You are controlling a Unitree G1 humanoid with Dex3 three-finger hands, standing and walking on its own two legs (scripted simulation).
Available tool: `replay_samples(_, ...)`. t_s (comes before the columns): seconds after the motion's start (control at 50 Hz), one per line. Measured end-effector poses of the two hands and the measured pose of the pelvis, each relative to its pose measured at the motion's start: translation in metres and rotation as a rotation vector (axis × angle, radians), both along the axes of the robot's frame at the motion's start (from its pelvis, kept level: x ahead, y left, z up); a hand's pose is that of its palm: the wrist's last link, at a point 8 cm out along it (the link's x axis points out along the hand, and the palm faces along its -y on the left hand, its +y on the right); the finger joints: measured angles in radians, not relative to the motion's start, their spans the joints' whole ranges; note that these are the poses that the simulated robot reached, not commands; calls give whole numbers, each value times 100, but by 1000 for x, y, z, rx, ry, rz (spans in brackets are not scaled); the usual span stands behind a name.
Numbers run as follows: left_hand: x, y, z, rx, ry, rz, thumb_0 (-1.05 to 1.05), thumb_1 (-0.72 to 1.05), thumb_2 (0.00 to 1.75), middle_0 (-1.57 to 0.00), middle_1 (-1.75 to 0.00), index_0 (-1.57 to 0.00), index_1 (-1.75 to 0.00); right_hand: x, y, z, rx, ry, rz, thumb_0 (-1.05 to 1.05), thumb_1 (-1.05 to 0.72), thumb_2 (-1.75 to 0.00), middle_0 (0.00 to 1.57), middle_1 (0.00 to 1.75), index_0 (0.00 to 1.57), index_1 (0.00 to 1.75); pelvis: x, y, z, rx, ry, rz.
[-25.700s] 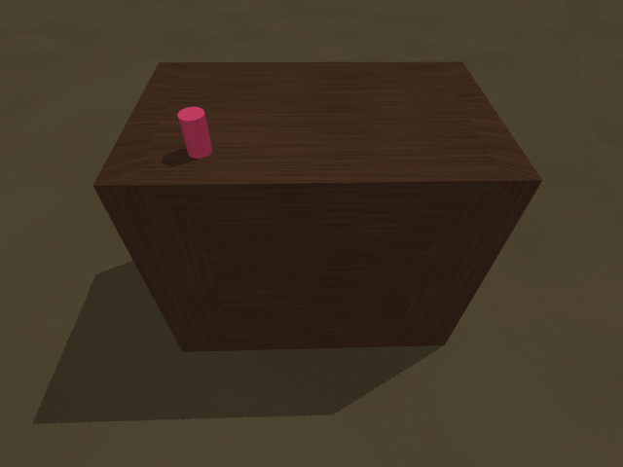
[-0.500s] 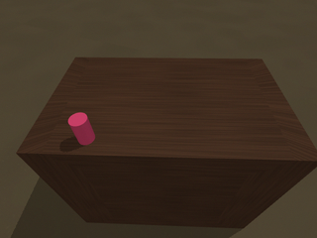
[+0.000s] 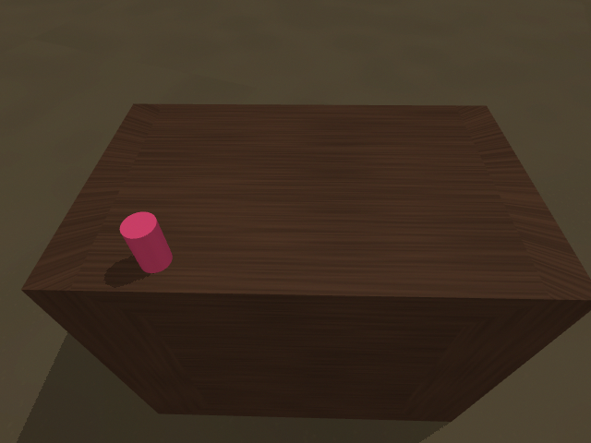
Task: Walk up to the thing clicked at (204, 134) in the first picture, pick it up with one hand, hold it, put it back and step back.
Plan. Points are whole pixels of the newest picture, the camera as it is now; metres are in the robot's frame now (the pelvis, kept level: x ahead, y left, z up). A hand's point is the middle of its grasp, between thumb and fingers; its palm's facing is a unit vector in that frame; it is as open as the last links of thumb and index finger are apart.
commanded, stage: stand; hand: left
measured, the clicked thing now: (147, 243) +0.42 +0.24 +0.02
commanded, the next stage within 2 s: none
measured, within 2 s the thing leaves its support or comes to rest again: neither
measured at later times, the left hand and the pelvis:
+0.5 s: hand out of the picture +0.08 +0.25 -0.15, palm faces -0.01 -0.93 -0.36, open 9.0 cm; pelvis +0.00 +0.00 +0.00, yaw +0 degrees
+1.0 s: hand out of the picture +0.08 +0.25 -0.15, palm faces -0.02 -0.94 -0.35, open 7.4 cm; pelvis +0.00 +0.00 +0.00, yaw -1 degrees
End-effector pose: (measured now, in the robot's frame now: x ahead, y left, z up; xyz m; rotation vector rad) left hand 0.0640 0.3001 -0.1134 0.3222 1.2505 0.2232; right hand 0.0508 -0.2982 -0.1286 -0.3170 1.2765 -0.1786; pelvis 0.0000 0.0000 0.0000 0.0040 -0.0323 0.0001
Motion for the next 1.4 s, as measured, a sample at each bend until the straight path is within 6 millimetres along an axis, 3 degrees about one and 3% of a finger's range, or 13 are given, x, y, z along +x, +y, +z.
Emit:
replay_samples(0.12,6,-1,1,-1,-14,-4,0,-49,9,-7,-8,-8,-8,3,0,0,2,-6,0,1,-90,-90,20,30,20,30,1,0,0,-2,0,-1)
replay_samples(0.2,8,-1,1,-1,-20,-7,0,-37,21,-12,-16,-13,-16,5,1,1,3,-13,-1,1,-90,-90,20,30,20,30,1,-1,0,-2,0,-2)
replay_samples(0.4,10,-1,1,-2,-23,-6,0,26,71,-19,-28,-19,-27,6,1,1,2,-18,1,1,-90,-90,20,30,20,30,2,-1,0,-1,-1,-3)
replay_samples(0.5,9,-2,1,-2,-22,-5,0,60,83,-20,-29,-20,-29,5,0,1,4,-19,-2,1,-90,-90,20,30,20,30,1,-1,0,-1,-3,-4)
replay_samples(0.62,6,-2,1,-3,-15,-4,0,81,88,-20,-30,-20,-30,3,-1,1,4,-16,-6,1,-90,-90,20,30,20,30,0,-2,0,-2,-3,-6)
replay_samples(0.82,3,-3,-1,-8,-6,-3,0,90,90,-20,-30,-20,-30,-2,-2,1,1,-5,-10,1,-90,-90,20,30,20,30,0,-2,0,-2,0,-9)
replay_samples(1.4,11,-1,-1,-12,-28,-15,1,91,90,-20,-30,-20,-30,3,2,4,-3,-29,-16,1,-90,-90,20,30,20,30,0,2,0,-3,-7,-15)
